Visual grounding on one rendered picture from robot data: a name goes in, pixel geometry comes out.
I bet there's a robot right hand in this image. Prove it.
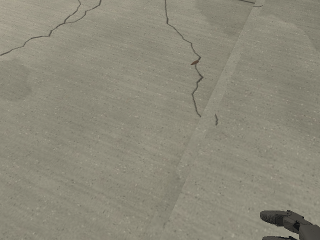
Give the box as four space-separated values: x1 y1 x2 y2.
260 210 320 240

